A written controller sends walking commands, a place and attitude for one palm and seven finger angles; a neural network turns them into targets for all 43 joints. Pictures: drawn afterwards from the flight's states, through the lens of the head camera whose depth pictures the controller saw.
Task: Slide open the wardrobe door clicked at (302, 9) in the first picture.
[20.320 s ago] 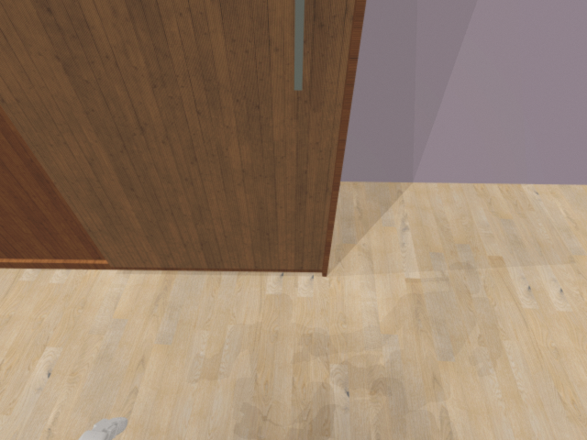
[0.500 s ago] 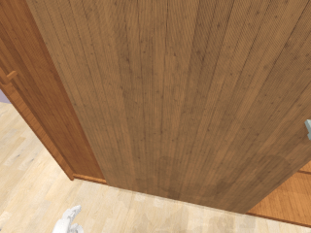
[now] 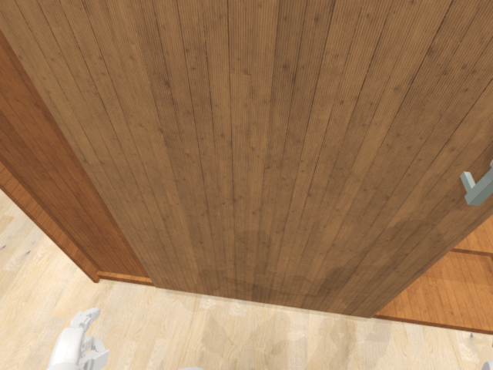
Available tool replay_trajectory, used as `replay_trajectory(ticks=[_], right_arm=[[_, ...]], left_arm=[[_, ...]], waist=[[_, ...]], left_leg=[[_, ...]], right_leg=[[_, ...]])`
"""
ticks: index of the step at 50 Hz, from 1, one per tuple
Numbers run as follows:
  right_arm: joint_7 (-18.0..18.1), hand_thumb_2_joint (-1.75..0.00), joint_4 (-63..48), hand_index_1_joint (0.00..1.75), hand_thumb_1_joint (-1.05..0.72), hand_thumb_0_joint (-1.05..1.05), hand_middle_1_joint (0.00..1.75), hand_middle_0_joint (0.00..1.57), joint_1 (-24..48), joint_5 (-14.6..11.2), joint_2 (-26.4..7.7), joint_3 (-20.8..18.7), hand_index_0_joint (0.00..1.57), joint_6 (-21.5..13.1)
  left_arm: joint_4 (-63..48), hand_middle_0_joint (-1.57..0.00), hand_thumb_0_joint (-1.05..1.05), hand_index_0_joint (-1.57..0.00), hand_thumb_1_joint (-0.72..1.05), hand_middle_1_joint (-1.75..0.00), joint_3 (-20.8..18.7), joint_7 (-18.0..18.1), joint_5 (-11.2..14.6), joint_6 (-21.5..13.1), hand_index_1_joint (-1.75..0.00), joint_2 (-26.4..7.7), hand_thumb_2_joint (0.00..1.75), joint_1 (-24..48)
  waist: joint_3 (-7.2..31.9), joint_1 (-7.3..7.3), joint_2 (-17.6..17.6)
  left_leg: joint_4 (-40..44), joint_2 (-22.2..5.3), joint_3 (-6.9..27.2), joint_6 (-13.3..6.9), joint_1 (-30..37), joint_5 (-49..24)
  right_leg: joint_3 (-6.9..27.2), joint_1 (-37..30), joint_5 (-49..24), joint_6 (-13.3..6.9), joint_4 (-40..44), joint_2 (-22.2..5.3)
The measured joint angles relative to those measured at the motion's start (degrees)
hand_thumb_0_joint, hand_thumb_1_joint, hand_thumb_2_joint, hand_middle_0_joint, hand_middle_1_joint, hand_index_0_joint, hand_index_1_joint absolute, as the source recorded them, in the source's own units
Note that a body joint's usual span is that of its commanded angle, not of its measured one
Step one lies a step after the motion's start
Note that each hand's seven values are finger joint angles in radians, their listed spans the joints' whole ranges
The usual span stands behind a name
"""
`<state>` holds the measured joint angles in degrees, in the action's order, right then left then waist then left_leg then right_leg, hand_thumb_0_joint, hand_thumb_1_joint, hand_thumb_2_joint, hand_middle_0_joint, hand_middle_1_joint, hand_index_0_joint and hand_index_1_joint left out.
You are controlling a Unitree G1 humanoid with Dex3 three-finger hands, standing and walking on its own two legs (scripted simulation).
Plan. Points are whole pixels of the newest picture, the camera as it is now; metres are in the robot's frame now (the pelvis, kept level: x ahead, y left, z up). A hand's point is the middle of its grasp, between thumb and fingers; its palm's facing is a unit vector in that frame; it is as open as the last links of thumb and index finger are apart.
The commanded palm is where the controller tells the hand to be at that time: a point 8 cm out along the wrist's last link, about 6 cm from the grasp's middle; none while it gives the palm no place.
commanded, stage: stop walking and hold the door there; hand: right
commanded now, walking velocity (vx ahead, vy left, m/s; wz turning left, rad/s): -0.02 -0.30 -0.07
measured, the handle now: out of the picture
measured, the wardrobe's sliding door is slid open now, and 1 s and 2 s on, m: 0.56 0.56 0.56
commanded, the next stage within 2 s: loosen the grip on the handle in 1.70 s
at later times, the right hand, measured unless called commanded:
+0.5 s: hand out of the picture +0.37 -0.31 +0.20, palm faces +0.39 +0.89 -0.23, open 5.6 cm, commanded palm +0.33 -0.35 +0.18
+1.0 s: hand out of the picture +0.36 -0.31 +0.20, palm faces +0.21 +0.97 -0.12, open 5.8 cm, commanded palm +0.33 -0.34 +0.18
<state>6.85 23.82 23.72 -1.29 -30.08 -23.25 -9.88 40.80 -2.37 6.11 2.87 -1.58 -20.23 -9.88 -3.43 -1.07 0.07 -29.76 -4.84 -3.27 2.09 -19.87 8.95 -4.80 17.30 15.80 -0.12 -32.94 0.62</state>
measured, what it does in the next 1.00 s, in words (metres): steps to the right: left foot, then right foot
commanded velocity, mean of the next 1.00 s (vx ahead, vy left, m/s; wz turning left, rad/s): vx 0.09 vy -0.11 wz -0.06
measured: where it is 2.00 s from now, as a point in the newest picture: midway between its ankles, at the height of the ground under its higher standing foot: outside the picture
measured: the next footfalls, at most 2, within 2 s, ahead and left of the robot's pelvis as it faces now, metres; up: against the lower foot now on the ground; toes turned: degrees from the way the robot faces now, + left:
left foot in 0.36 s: -0.05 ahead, +0.08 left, +0.00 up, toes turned +10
right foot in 0.66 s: +0.00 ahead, -0.28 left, +0.00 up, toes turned -3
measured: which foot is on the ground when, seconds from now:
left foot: down 0.00-0.04, up 0.06-0.34, down 0.36-0.66, up 0.68-0.92, down 0.94-1.00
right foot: down 0.00-0.38, up 0.40-0.64, down 0.66-1.00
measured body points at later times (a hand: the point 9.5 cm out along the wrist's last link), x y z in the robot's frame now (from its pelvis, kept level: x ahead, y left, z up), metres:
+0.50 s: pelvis -0.05 -0.06 +0.00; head +0.02 -0.04 +0.45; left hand +0.10 +0.18 -0.12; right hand +0.34 -0.36 +0.21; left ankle -0.09 +0.07 -0.73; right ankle -0.01 -0.17 -0.66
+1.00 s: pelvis -0.05 -0.14 -0.01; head +0.02 -0.13 +0.44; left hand +0.13 +0.02 -0.13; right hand +0.34 -0.36 +0.20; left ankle -0.03 -0.08 -0.73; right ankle +0.00 -0.28 -0.73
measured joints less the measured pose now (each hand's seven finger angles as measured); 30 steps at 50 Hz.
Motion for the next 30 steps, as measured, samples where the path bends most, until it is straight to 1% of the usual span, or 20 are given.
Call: replay_trajectory(ticks=[2,3,4,6,8,10,12,14,16,18,19,20,21,22,23,24,25,26,28,30], right_arm=[[0.04,-0.83,-1.14,1.4,-0.66,-0.12,1.4,0.46,0.85,-0.18,0.36,1.38,0.41,0.33],[0.19,-0.83,-1.55,1.4,-0.67,-0.12,1.4,0.46,1.14,-0.36,0.6,2.0,0.4,0.41],[0.42,-0.83,-1.83,1.4,-0.67,-0.11,1.4,0.46,1.31,-0.56,0.97,2.45,0.4,0.41],[0.88,-0.82,-2.29,1.4,-0.69,-0.1,1.4,0.46,1.55,-1.1,1.99,3.04,0.39,0.52],[1.08,-0.81,-2.5,1.4,-0.71,-0.09,1.4,0.46,2.31,-1.67,3.07,3.76,0.37,0.97],[1.07,-0.8,-2.73,1.4,-0.72,-0.08,1.4,0.46,3.27,-2.08,3.81,4.39,0.36,1.76],[1.01,-0.79,-2.9,1.4,-0.73,-0.07,1.4,0.46,4.14,-2.42,4.02,4.83,0.35,2.47],[0.81,-0.78,-2.89,1.4,-0.74,-0.07,1.4,0.46,5.01,-2.6,3.81,4.95,0.34,3.06],[0.6,-0.77,-2.7,1.4,-0.74,-0.07,1.4,0.46,5.95,-2.85,3.24,4.92,0.33,3.58],[0.39,-0.76,-2.29,1.4,-0.74,-0.08,1.4,0.46,7.24,-3.14,2.56,4.94,0.33,4.29],[0.29,-0.76,-1.96,1.4,-0.74,-0.08,1.4,0.46,7.82,-3.02,2.44,4.67,0.32,4.22],[0.22,-0.76,-1.49,1.4,-0.73,-0.09,1.4,0.46,8.06,-2.9,2.59,4.35,0.32,3.42],[-0.05,-0.76,-1.06,1.4,-0.73,-0.09,1.4,0.46,8.17,-2.99,2.67,4.25,0.32,2.51],[-0.19,-0.76,-1.05,1.4,-0.73,-0.09,1.4,0.46,8.36,-3.06,2.92,4.5,0.33,2.03],[-0.35,-0.77,-1.23,1.4,-0.72,-0.09,1.4,0.46,8.52,-2.91,3.35,4.68,0.34,1.59],[-0.63,-0.77,-1.41,1.4,-0.72,-0.09,1.4,0.46,8.48,-2.52,3.75,4.74,0.34,0.9],[-0.98,-0.78,-1.69,1.4,-0.71,-0.09,1.4,0.46,8.33,-2.11,4.03,4.86,0.35,0.17],[-1.38,-0.78,-2.11,1.4,-0.7,-0.09,1.4,0.46,8.17,-1.76,4.28,5.08,0.36,-0.47],[-1.93,-0.8,-3.37,1.4,-0.69,-0.09,1.41,0.46,8.07,-1.24,4.9,5.85,0.38,-1.15],[-1.82,-0.8,-5.66,1.4,-0.68,-0.1,1.42,0.47,7.81,-0.65,6.14,6.98,0.4,-1.37]], left_arm=[[-0.92,-0.2,0.02,-0.2,0.9,-0.3,0.16,0.15,-0.01,0.45,-0.3,0.38,0.9,1.33],[-1.75,-0.2,0.02,-0.2,0.9,-0.3,0.37,0.18,0.05,0.61,-0.3,0.77,0.9,1.76],[-2.7,-0.2,0.02,-0.2,0.9,-0.3,0.59,0.13,0.06,0.55,-0.3,1.26,0.9,2.06],[-4.14,-0.2,0.01,-0.2,0.9,-0.3,1.09,-0.11,0.02,-0.27,-0.3,2.64,0.9,2.53],[-4.59,-0.2,0.01,-0.2,0.9,-0.3,1.81,-0.75,-0.03,-1.54,-0.3,4.27,0.9,2.62],[-4.38,-0.2,0.01,-0.2,0.9,-0.3,2.86,-1.49,-0.08,-2.47,-0.3,5.86,0.9,2.68],[-4.01,-0.2,0.01,-0.2,0.9,-0.3,4.01,-2.1,-0.29,-3.03,-0.3,7.16,0.9,2.79],[-3.57,-0.2,0.01,-0.21,0.9,-0.3,4.97,-2.66,-0.66,-3.44,-0.3,8.11,0.9,2.97],[-3.35,-0.2,0.01,-0.21,0.9,-0.3,5.73,-3.2,-1.1,-3.61,-0.3,8.59,0.9,3.1],[-3.47,-0.21,0.01,-0.21,0.9,-0.3,6.21,-3.84,-1.46,-3.49,-0.3,8.61,0.9,2.93],[-3.43,-0.21,0.01,-0.21,0.9,-0.3,6.35,-4.22,-1.63,-3.15,-0.3,8.14,0.9,3.14],[-3.03,-0.21,0.01,-0.21,0.9,-0.3,6.23,-4.5,-1.81,-2.56,-0.3,7.45,0.9,3.63],[-2.44,-0.21,0.01,-0.21,0.9,-0.3,5.91,-4.78,-1.94,-2.11,-0.3,6.93,0.9,3.82],[-1.87,-0.21,0.01,-0.21,0.9,-0.3,5.52,-4.9,-1.89,-1.89,-0.3,6.54,0.9,3.6],[-1.29,-0.21,0.01,-0.21,0.9,-0.3,5.26,-4.8,-1.81,-1.82,-0.3,6.22,0.9,3.17],[-0.74,-0.21,0.01,-0.21,0.9,-0.3,5.12,-4.62,-1.84,-1.73,-0.3,5.94,0.9,2.65],[-0.34,-0.21,0.01,-0.21,0.9,-0.3,4.92,-4.38,-1.86,-1.52,-0.3,5.7,0.9,2.07],[-0.12,-0.21,0.02,-0.21,0.9,-0.3,4.59,-4.1,-1.83,-1.29,-0.3,5.45,0.9,1.42],[0.04,-0.2,0.02,-0.21,0.9,-0.3,3.65,-3.45,-1.73,-1.03,-0.3,4.81,0.9,0.23],[0.09,-0.2,0.02,-0.21,0.9,-0.3,2.48,-2.83,-1.77,-0.98,-0.3,3.89,0.9,-0.59]], waist=[[-0.48,0.16,-1.51],[-0.59,0.5,-1.88],[-0.64,0.8,-1.75],[-1.04,1.1,-0.49],[-1.48,1.51,0.65],[-1.88,2.18,1.17],[-2.22,2.61,1.49],[-2.64,2.82,1.73],[-3.1,2.99,1.84],[-3.26,3.12,1.62],[-3.52,2.94,2.32],[-4.31,2.52,3.46],[-5.03,2.33,3.64],[-5.68,2.4,3.09],[-6.14,2.33,2.25],[-6.34,2.03,1.28],[-6.45,1.57,0.26],[-6.49,1.17,-0.78],[-6.6,0.69,-2.68],[-6.7,0.32,-3.98]], left_leg=[[-1.09,-1.41,0.8,0.83,-0.52,0.19],[-2.41,-1.7,1.17,0.48,-1.22,1.8],[-6.04,-1.5,1.3,0.01,-2.4,6.5],[-15.43,-0.11,0.98,-0.59,-4.38,14.3],[-21.97,1.02,-0.14,-0.35,-4.86,17.44],[-24.55,1.56,-1.44,0.06,-4.06,18.64],[-23.62,1.81,-2.61,0.39,-2.34,19.3],[-19.68,1.94,-3.43,0.52,0.2,18.97],[-13.08,1.89,-4.07,0.36,3.44,17.16],[-3.89,1.4,-4.62,-0.68,7.59,13.05],[-1.35,1.68,-4.67,-1.87,8.37,12.43],[-1.67,1.9,-4.93,-2.15,8.05,12.05],[-2.23,1.42,-4.74,-1.93,7.77,11.78],[-2.54,0.51,-4.27,-1.45,7.77,11.55],[-2.45,-0.51,-3.93,-0.86,8.03,11.32],[-2.11,-1.57,-3.75,-0.22,8.36,11.09],[-1.7,-2.67,-3.68,0.39,8.74,10.89],[-1.41,-3.84,-3.6,0.96,9.02,10.76],[-1.49,-6.22,-3.12,2.13,9.13,10.79],[-2.59,-8.59,-2.52,3.57,8.83,11.33]], right_leg=[[-1.2,-0.71,-2.45,-2.52,1.48,1.34],[-1.71,-0.82,-2.36,-3.59,1.71,1.64],[-2.08,-0.72,-2.19,-4.28,1.78,1.57],[-2.15,-0.55,-2.42,-5.0,2.15,0.77],[-1.93,-0.52,-3.31,-5.32,3.05,0.14],[-2.04,-0.47,-4.27,-5.49,4.06,-0.1],[-2.29,0.03,-4.99,-5.69,4.62,-0.07],[-2.62,0.89,-5.59,-5.91,4.83,0.26],[-3.17,2.08,-6.07,-6.11,4.68,0.85],[-3.82,4.0,-6.09,-6.23,3.42,1.8],[-3.71,5.62,-5.35,-5.21,1.27,1.59],[-2.2,7.66,-0.72,-3.07,-3.55,1.63],[-0.22,9.96,3.43,-1.12,-10.37,2.44],[1.25,12.0,5.86,0.27,-17.23,3.2],[2.07,13.62,6.88,1.19,-22.81,3.33],[2.5,14.69,7.17,1.74,-26.23,2.79],[2.75,15.08,7.3,2.02,-27.28,1.86],[2.75,14.84,7.43,2.09,-26.21,0.69],[2.12,12.62,7.49,2.07,-19.7,-1.66],[0.88,9.01,6.55,2.14,-11.42,-3.04]])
